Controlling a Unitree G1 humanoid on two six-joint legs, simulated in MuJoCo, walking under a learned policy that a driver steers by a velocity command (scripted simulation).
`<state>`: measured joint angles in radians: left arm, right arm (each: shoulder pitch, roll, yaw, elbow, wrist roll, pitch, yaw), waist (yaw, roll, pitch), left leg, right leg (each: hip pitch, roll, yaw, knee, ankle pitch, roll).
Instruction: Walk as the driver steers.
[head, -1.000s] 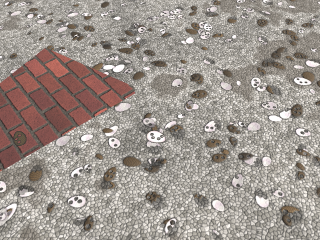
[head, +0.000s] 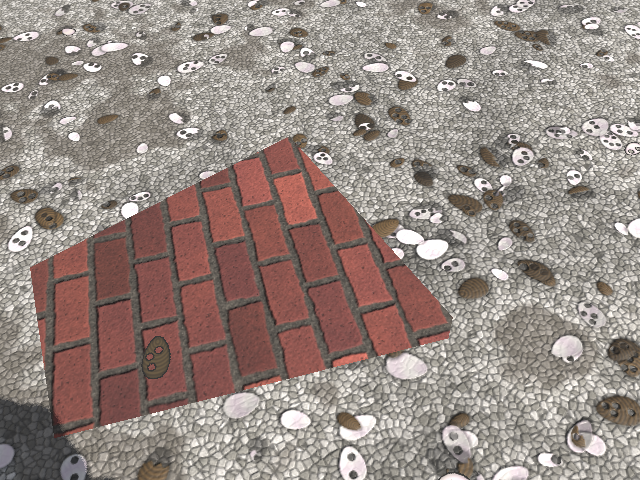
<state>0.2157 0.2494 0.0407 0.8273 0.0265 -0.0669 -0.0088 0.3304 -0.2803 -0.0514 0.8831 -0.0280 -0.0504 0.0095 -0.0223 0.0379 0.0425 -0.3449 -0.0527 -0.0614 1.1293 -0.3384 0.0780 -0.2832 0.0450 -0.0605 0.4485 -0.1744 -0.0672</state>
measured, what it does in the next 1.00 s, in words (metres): walks ahead: left foot, then right foot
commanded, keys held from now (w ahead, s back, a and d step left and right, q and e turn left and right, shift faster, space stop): w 0.50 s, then no key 0.06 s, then e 0.44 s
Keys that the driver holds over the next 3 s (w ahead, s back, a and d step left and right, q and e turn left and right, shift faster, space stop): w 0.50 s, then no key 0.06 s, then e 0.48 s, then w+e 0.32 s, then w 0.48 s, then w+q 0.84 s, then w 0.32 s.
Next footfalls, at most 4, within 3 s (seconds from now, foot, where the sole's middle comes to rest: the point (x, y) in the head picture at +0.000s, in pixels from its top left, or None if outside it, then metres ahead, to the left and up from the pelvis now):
0.40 left None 0.35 0.12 -0.77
0.90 right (371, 466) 0.51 -0.05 -0.77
1.36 left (280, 459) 0.53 0.13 -0.77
1.76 right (432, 411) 0.62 -0.19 -0.77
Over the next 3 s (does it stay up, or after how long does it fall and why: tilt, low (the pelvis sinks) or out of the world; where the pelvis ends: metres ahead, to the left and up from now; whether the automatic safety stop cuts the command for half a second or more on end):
stays up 1.21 -0.30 0.01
